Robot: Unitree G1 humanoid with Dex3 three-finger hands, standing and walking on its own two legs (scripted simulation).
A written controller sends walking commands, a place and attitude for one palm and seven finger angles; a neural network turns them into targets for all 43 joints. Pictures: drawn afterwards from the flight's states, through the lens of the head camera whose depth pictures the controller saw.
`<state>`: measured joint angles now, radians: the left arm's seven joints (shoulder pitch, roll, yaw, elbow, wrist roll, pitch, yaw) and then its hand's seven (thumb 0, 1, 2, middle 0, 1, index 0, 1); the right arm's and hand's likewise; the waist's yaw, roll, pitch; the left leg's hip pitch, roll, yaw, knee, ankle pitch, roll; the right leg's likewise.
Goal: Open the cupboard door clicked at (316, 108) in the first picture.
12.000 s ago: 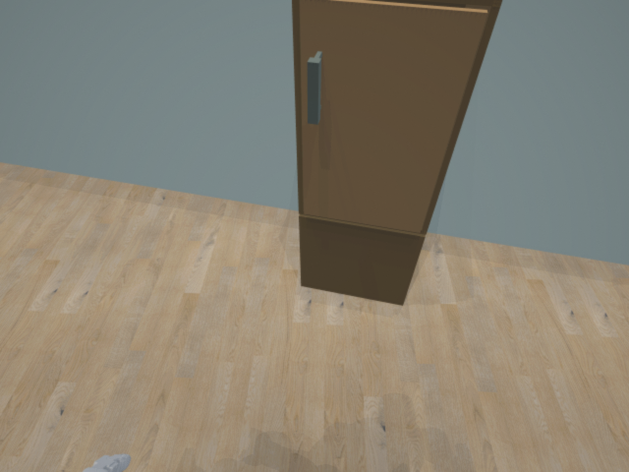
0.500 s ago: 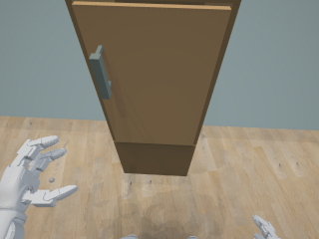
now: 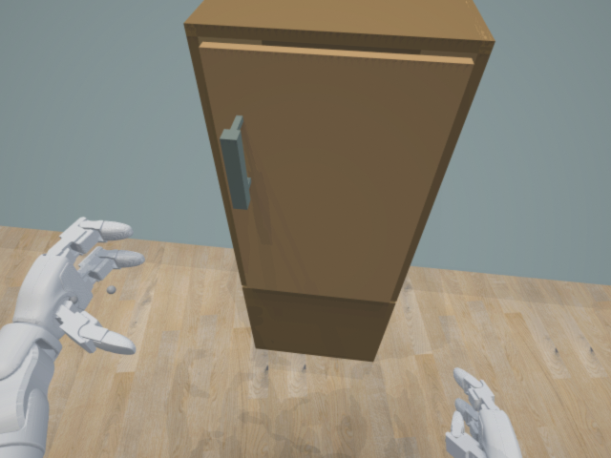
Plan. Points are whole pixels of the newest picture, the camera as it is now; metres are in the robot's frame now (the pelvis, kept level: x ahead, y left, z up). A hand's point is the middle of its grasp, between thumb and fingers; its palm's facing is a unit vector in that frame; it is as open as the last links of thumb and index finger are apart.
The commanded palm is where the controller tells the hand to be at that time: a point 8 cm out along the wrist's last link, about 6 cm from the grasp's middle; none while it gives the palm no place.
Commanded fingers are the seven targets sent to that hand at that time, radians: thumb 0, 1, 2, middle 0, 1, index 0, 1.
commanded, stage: raise the hand with hooked fingers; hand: left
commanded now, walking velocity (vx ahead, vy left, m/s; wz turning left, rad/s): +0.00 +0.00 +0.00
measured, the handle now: (239, 163) +0.52 +0.16 +0.10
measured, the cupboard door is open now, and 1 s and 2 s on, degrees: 0 0 0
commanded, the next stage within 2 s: move the hooked fingers beside the handle in 0.64 s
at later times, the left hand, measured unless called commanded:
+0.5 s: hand (123, 260) +0.30 +0.25 +0.12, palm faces +0.03 -1.00 -0.04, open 14.0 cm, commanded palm +0.27 +0.30 +0.12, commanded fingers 0.00 -0.50 0.30 -0.30 -1.20 -0.30 -1.20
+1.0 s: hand (135, 246) +0.33 +0.25 +0.12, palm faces +0.03 -1.00 -0.02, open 14.0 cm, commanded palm +0.30 +0.30 +0.12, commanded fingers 0.00 -0.50 0.30 -0.30 -1.20 -0.30 -1.20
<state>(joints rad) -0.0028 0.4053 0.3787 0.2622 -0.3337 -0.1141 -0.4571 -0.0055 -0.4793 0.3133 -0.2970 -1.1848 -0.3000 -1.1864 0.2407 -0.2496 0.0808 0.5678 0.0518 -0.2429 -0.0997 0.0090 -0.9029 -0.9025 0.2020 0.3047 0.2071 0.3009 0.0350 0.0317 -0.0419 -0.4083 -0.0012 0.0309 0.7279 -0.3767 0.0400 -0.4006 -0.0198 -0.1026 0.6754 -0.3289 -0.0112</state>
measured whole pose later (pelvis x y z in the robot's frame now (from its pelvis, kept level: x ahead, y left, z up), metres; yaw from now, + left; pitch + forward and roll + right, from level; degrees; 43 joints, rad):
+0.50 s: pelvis +0.01 -0.01 +0.01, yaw -1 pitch +3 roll -1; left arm -0.09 0.42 0.45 0.35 -0.33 -0.12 -0.47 -0.01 -0.50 0.30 -0.30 -1.20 -0.30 -1.20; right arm 0.29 -0.28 0.05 0.59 0.05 -0.22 -0.10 0.01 -0.90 -0.90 0.20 0.30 0.20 0.30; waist 0.01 0.02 -0.03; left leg -0.35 0.01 0.04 0.65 -0.35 0.02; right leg -0.36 0.00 -0.09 0.61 -0.31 -0.03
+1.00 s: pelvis +0.00 -0.03 +0.00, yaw -1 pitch +4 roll +0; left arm -0.25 0.47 0.45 0.56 -0.31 -0.14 -0.50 -0.01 -0.50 0.30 -0.30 -1.20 -0.30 -1.20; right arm 0.25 -0.28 0.06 0.61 0.06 -0.20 -0.12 0.01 -0.90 -0.90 0.20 0.30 0.21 0.30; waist 0.00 0.02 -0.03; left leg -0.39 0.02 0.03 0.67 -0.34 0.00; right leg -0.40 0.01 -0.10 0.64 -0.31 -0.05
